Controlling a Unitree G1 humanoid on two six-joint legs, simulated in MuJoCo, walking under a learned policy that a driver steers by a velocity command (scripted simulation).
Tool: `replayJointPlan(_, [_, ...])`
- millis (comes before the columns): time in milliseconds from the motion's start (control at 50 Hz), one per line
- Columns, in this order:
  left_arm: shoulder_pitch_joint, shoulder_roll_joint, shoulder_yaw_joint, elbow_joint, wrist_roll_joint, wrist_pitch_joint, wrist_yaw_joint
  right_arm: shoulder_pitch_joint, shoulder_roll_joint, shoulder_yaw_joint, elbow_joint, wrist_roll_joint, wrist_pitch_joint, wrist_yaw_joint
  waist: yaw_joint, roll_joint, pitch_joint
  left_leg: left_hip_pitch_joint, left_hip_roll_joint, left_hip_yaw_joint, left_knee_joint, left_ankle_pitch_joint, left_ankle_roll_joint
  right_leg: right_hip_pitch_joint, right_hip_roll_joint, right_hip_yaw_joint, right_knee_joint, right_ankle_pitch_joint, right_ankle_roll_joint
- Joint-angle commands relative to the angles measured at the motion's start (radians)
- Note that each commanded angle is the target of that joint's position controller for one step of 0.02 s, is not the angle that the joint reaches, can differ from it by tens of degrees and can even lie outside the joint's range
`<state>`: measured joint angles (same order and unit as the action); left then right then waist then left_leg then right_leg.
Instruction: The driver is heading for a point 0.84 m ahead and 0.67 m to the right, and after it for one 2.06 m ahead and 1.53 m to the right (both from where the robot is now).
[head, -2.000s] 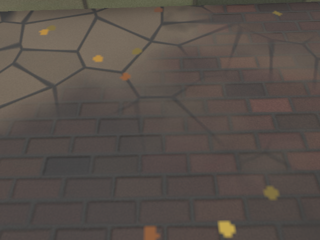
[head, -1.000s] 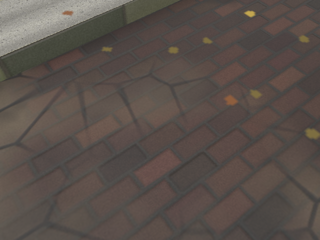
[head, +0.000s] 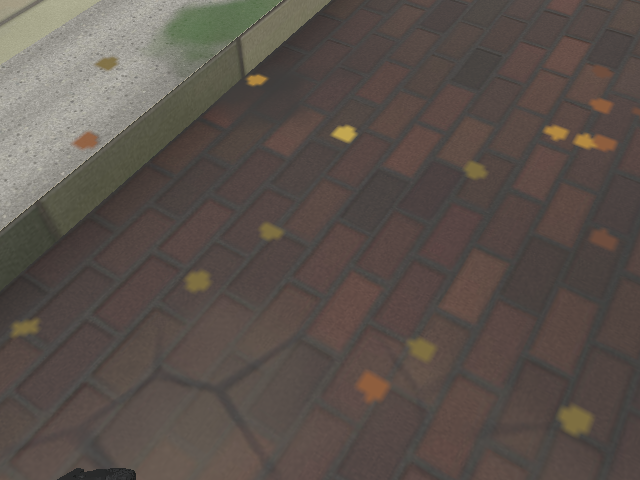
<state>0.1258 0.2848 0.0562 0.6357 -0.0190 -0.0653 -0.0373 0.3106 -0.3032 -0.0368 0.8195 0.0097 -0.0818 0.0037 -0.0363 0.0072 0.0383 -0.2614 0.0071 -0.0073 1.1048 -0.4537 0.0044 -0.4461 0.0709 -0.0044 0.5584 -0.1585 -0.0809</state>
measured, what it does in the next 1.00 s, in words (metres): walks ahead, turning right: left foot, then right foot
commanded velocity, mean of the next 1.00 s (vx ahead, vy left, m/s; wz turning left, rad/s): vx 0.50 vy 0.00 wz -0.57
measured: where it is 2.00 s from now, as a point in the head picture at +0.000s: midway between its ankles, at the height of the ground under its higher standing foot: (515, 291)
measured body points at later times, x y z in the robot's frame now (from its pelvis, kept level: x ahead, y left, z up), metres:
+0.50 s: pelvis +0.28 +0.03 +0.01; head +0.30 +0.04 +0.46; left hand +0.43 +0.29 -0.11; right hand +0.38 -0.27 -0.07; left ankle +0.36 +0.13 -0.73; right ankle +0.15 -0.07 -0.64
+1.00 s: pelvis +0.50 -0.12 +0.00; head +0.53 -0.15 +0.45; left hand +0.80 +0.01 -0.08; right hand +0.40 -0.40 -0.12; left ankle +0.46 +0.09 -0.63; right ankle +0.51 -0.22 -0.73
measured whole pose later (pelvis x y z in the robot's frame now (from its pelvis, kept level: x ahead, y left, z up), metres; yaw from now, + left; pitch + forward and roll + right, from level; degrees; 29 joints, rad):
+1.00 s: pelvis +0.50 -0.12 +0.00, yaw -35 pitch +1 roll +1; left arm 0.16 0.30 0.07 0.62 -0.02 -0.04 -0.04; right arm 0.26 -0.32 -0.05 0.78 0.02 -0.09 0.00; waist -0.03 0.01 0.07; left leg -0.33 0.06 0.00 1.18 -0.44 -0.02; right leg -0.42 0.07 -0.01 0.58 -0.19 -0.09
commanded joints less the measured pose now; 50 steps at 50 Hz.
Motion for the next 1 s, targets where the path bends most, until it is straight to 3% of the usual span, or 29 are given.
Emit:
replayJointPlan(20, [0.157, 0.145, 0.048, -0.028, 0.008, -0.002, 0.014, -0.098, -0.133, -0.025, -0.135, -0.01, -0.062, 0.004, 0.083, -0.01, -0.132, -0.493, 0.079, -0.077, 0.082, 0.102, -0.001, 0.502, -0.29, 0.466, -0.264, 0.117, -0.221])
replayJointPlan(40, [0.122, 0.127, 0.04, -0.041, 0.018, -0.002, 0.016, -0.088, -0.136, -0.031, -0.139, -0.02, -0.052, 0.003, 0.046, -0.027, -0.112, -0.428, 0.096, -0.082, 0.044, 0.123, -0.011, 0.41, -0.264, 0.425, -0.291, 0.192, -0.22])
replayJointPlan(100, [0.099, 0.132, 0.042, -0.036, 0.01, -0.006, 0.026, -0.07, -0.103, -0.026, -0.145, -0.026, -0.021, -0.001, 0.007, -0.053, -0.081, -0.365, 0.095, -0.057, -0.071, 0.15, -0.056, 0.252, -0.234, 0.356, -0.335, 0.26, -0.233])
replayJointPlan(140, [0.117, 0.161, 0.051, -0.022, 0.007, -0.004, 0.039, -0.14, -0.076, -0.016, -0.168, -0.03, -0.014, -0.004, 0.024, -0.055, -0.049, -0.351, 0.08, -0.041, -0.205, 0.271, -0.076, 0.181, -0.198, 0.299, -0.346, 0.252, -0.213])
replayJointPlan(200, [0.165, 0.173, 0.056, 0.002, 0.0, 0.005, 0.049, -0.266, -0.048, -0.004, -0.195, -0.026, -0.02, 0.003, 0.076, -0.065, -0.036, -0.251, 0.029, -0.034, -0.44, 0.495, -0.079, 0.123, -0.144, 0.255, -0.326, 0.153, -0.158])
replayJointPlan(240, [0.209, 0.18, 0.058, 0.022, -0.006, 0.01, 0.051, -0.317, -0.06, -0.008, -0.211, -0.012, -0.025, 0.009, 0.098, -0.073, -0.039, -0.206, 0.003, -0.045, -0.512, 0.546, -0.076, 0.141, -0.156, 0.293, -0.306, 0.094, -0.143])
replayJointPlan(300, [0.235, 0.168, 0.056, 0.037, -0.011, 0.017, 0.054, -0.331, -0.1, -0.026, -0.224, -0.003, -0.033, 0.016, 0.09, -0.094, -0.045, -0.187, -0.001, -0.083, -0.59, 0.472, -0.05, 0.24, -0.191, 0.387, -0.219, 0.03, -0.12])
replayJointPlan(340, [0.221, 0.161, 0.056, 0.035, -0.007, 0.025, 0.054, -0.274, -0.116, -0.039, -0.213, -0.001, -0.04, 0.016, 0.052, -0.122, -0.054, -0.108, -0.006, -0.072, -0.625, 0.391, -0.017, 0.267, -0.193, 0.428, -0.147, 0.043, -0.099])
replayJointPlan(360, [0.217, 0.134, 0.047, 0.031, -0.003, 0.027, 0.053, -0.196, -0.132, -0.052, -0.195, -0.006, -0.043, 0.011, 0.012, -0.119, -0.09, 0.013, 0.002, -0.059, -0.659, 0.384, 0.01, 0.248, -0.155, 0.411, -0.072, 0.067, -0.073])
replayJointPlan(380, [0.214, 0.078, 0.027, 0.017, 0.005, 0.023, 0.049, -0.069, -0.174, -0.067, -0.185, -0.024, -0.048, 0.003, -0.046, -0.058, -0.201, 0.236, 0.126, -0.164, -0.641, 0.358, 0.069, 0.163, -0.101, 0.349, 0.148, 0.013, -0.036])
replayJointPlan(400, [0.332, 0.017, 0.007, -0.005, -0.014, 0.014, 0.05, 0.049, -0.261, -0.091, -0.161, -0.039, -0.035, -0.002, -0.03, 0.211, -0.355, 0.593, 0.361, -0.553, -0.694, 0.178, 0.226, -0.157, 0.036, 0.191, 0.485, -0.294, 0.041])
replayJointPlan(420, [0.346, 0.087, 0.013, -0.005, -0.021, 0.009, 0.052, 0.074, -0.212, -0.084, -0.149, -0.013, -0.026, 0.006, -0.033, 0.291, -0.348, 0.611, 0.434, -0.801, -0.779, -0.065, 0.263, -0.327, -0.018, 0.181, 0.67, -0.435, 0.061])
replayJointPlan(440, [0.262, 0.159, 0.034, -0.002, -0.021, 0.014, 0.052, 0.029, -0.141, -0.066, -0.163, -0.008, -0.022, 0.002, -0.055, 0.17, -0.215, 0.497, 0.392, -0.684, -0.805, -0.12, 0.222, -0.375, -0.063, 0.188, 0.74, -0.347, 0.07])
replayJointPlan(460, [0.193, 0.166, 0.038, -0.014, -0.01, 0.021, 0.053, -0.017, -0.116, -0.056, -0.169, -0.015, -0.015, -0.001, -0.047, 0.097, -0.133, 0.381, 0.351, -0.541, -0.811, -0.019, 0.189, -0.359, -0.096, 0.15, 0.745, -0.274, 0.076])
replayJointPlan(480, [0.153, 0.155, 0.039, -0.028, 0.0, 0.023, 0.051, -0.056, -0.094, -0.049, -0.163, -0.02, -0.011, -0.002, -0.028, 0.076, -0.071, 0.275, 0.309, -0.435, -0.835, 0.097, 0.179, -0.336, -0.122, 0.141, 0.702, -0.222, 0.078])
replayJointPlan(520, [0.156, 0.116, 0.039, -0.031, -0.008, 0.033, 0.042, -0.088, -0.068, -0.041, -0.152, -0.026, -0.015, -0.004, 0.009, 0.115, -0.028, 0.16, 0.255, -0.287, -0.888, 0.221, 0.162, -0.262, -0.163, 0.125, 0.64, -0.171, 0.076])
replayJointPlan(600, [0.107, 0.065, 0.026, -0.054, -0.002, 0.047, 0.037, -0.073, -0.105, -0.058, -0.114, -0.017, -0.028, -0.003, 0.015, 0.081, -0.011, 0.146, 0.266, -0.14, -0.947, 0.391, 0.194, -0.285, -0.184, 0.107, 0.52, -0.083, 0.093])
replayJointPlan(720, [-0.046, 0.04, 0.012, -0.082, -0.003, 0.032, 0.004, -0.045, -0.15, -0.07, -0.071, -0.009, -0.012, -0.009, -0.034, 0.055, 0.014, 0.198, 0.239, 0.068, -0.952, 0.502, 0.154, -0.228, -0.17, 0.035, 0.211, 0.173, 0.081])
replayJointPlan(800, [-0.13, 0.05, 0.014, -0.122, -0.008, 0.033, -0.018, -0.002, -0.186, -0.081, -0.041, 0.012, 0.008, -0.008, -0.047, 0.058, 0.045, 0.295, 0.275, 0.123, -0.918, 0.574, 0.13, -0.206, -0.149, -0.014, 0.096, 0.106, 0.041])
replayJointPlan(840, [-0.104, 0.081, 0.029, -0.129, -0.001, 0.037, -0.021, -0.007, -0.215, -0.091, -0.039, 0.022, 0.02, -0.013, -0.01, 0.082, 0.011, 0.338, 0.279, 0.164, -0.809, 0.874, 0.11, -0.116, -0.096, -0.064, 0.069, 0.001, 0.001])
replayJointPlan(860, [-0.037, 0.109, 0.045, -0.117, 0.003, 0.041, -0.02, -0.01, -0.23, -0.095, -0.04, 0.026, 0.027, -0.017, 0.035, 0.094, -0.037, 0.341, 0.271, 0.188, -0.691, 1.041, 0.097, -0.013, -0.056, -0.093, 0.057, -0.04, -0.024])
replayJointPlan(880, [0.115, 0.151, 0.073, -0.076, 0.001, 0.045, -0.013, -0.024, -0.223, -0.092, -0.044, 0.03, 0.034, -0.022, 0.123, 0.075, -0.116, 0.28, 0.242, 0.223, -0.497, 1.102, 0.071, 0.199, -0.011, -0.111, -0.007, 0.012, -0.059])
replayJointPlan(900, [0.302, 0.221, 0.107, -0.026, -0.004, 0.054, 0.005, -0.012, -0.185, -0.075, -0.058, 0.01, 0.031, -0.027, 0.204, 0.007, -0.21, 0.053, 0.204, 0.225, -0.213, 0.88, 0.029, 0.517, -0.059, 0.013, -0.02, 0.035, -0.108])
replayJointPlan(920, [0.279, 0.351, 0.122, -0.031, -0.018, 0.047, 0.015, 0.08, -0.034, -0.023, -0.125, -0.039, 0.008, -0.011, 0.079, -0.288, -0.289, -0.422, 0.017, 0.171, 0.158, -0.077, -0.037, 0.858, -0.338, 0.572, -0.076, -0.084, -0.292])
replayJointPlan(940, [0.32, 0.276, 0.098, -0.063, -0.011, 0.031, 0.012, -0.014, -0.099, -0.028, -0.137, -0.005, -0.03, 0.001, 0.156, -0.187, -0.44, -0.536, -0.018, -0.064, 0.285, -0.148, -0.029, 0.902, -0.41, 0.841, -0.241, -0.265, -0.346])
replayJointPlan(960, [0.287, 0.217, 0.079, -0.046, 0.0, 0.015, 0.008, -0.12, -0.157, -0.044, -0.167, 0.035, -0.05, 0.008, 0.171, -0.125, -0.287, -0.614, 0.03, -0.074, 0.272, -0.043, -0.009, 0.805, -0.379, 0.695, -0.266, -0.195, -0.287])
replayJointPlan(980, [0.231, 0.191, 0.069, -0.045, -0.002, 0.008, 0.009, -0.132, -0.142, -0.037, -0.169, 0.027, -0.06, 0.004, 0.128, -0.068, -0.201, -0.575, 0.07, -0.072, 0.184, 0.046, 0.002, 0.659, -0.338, 0.58, -0.265, -0.108, -0.253])
replayJointPlan(1000, [0.159, 0.16, 0.058, -0.054, 0.0, 0.008, 0.011, -0.129, -0.143, -0.04, -0.156, -0.001, -0.06, -0.003, 0.082, -0.034, -0.14, -0.506, 0.099, -0.072, 0.1, 0.093, -0.008, 0.517, -0.299, 0.487, -0.272, -0.001, -0.227])
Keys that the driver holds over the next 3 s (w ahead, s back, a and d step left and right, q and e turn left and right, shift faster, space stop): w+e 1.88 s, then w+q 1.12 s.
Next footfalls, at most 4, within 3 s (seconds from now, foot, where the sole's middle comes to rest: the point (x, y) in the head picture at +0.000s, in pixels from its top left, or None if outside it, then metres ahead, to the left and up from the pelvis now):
0.38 left None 0.40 0.12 -0.76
0.90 right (445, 424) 0.55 -0.24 -0.76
1.36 left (427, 285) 0.90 -0.25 -0.76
1.88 right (592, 307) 0.82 -0.63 -0.76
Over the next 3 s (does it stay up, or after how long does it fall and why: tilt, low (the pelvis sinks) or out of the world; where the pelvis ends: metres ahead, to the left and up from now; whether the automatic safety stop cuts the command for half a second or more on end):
stays up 1.14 -1.03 0.00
